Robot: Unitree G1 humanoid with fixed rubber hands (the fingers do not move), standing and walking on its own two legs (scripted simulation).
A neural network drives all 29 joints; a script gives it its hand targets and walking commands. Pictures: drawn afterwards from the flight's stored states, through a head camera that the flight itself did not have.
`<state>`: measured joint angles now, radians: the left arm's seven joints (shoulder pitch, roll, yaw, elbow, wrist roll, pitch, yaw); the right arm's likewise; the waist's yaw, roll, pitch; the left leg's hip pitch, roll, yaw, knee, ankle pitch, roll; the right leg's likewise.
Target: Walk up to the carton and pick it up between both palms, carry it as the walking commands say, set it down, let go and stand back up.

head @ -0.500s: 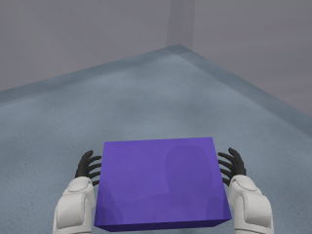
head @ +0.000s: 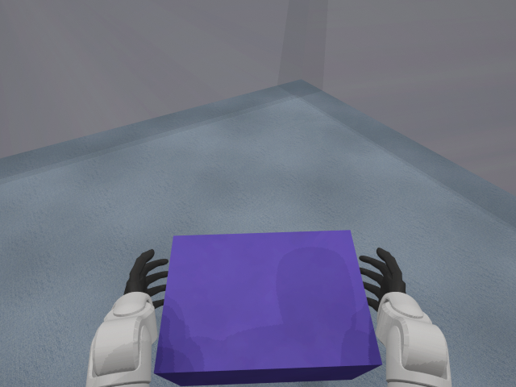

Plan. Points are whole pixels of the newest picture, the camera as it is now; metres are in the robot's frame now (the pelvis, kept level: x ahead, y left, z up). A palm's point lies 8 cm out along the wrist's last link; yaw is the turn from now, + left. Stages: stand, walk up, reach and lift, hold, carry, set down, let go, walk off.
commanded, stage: carry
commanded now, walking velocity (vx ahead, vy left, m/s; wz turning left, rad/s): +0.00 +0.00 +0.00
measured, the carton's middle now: (264, 309) +0.28 -0.01 -0.02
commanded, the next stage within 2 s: none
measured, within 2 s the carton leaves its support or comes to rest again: neither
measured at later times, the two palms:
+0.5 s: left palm (136, 295) +0.27 +0.19 +0.05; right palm (384, 293) +0.26 -0.18 +0.06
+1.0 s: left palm (131, 299) +0.26 +0.19 +0.05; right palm (379, 297) +0.26 -0.18 +0.05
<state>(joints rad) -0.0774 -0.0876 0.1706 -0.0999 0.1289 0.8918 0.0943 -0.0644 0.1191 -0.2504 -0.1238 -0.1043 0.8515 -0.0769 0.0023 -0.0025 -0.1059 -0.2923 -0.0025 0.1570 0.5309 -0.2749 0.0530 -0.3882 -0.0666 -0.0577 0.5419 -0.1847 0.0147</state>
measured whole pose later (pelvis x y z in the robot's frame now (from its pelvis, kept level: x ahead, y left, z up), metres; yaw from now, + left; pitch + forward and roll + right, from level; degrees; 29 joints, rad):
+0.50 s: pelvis +0.01 +0.01 +0.00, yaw +0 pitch +2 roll +0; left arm -0.05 -0.10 0.17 -0.17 0.13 0.90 0.09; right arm -0.05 0.13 -0.25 -0.19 -0.10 0.87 -0.07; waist 0.00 -0.01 -0.08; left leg -0.29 0.00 0.16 0.56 -0.31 0.06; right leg -0.39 -0.07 -0.05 0.56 -0.21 0.03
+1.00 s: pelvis +0.01 +0.02 +0.00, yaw +0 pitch +2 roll +1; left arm -0.07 -0.09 0.17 -0.12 0.14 0.91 0.09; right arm -0.05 0.13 -0.25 -0.15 -0.11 0.87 -0.08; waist 0.00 -0.01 -0.10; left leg -0.28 -0.02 0.17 0.55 -0.30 0.07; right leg -0.38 -0.08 -0.04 0.56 -0.21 0.04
